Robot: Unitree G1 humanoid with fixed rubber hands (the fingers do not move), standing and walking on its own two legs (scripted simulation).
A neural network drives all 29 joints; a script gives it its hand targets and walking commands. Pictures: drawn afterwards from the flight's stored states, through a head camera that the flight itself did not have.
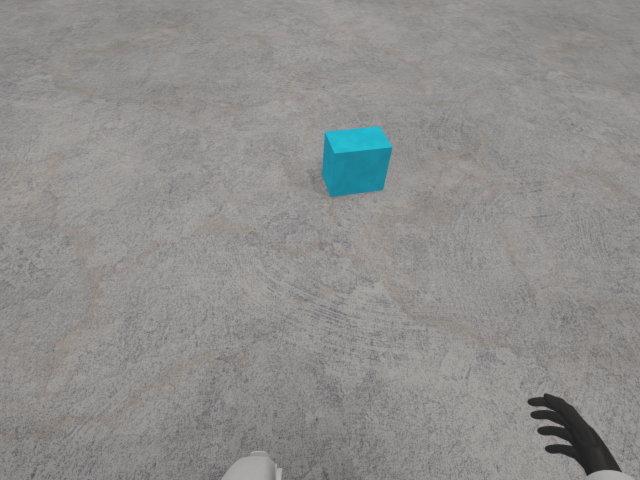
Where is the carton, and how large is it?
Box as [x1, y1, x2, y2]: [322, 126, 391, 196]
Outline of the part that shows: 379,126 325,132 322,175 330,196 382,189 391,151 391,146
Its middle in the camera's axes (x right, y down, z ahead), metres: +0.15 -0.35 +1.77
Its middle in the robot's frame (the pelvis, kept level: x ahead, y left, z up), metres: +1.50 -0.08 -0.62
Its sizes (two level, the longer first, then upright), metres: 0.256 0.161 0.241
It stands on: the floor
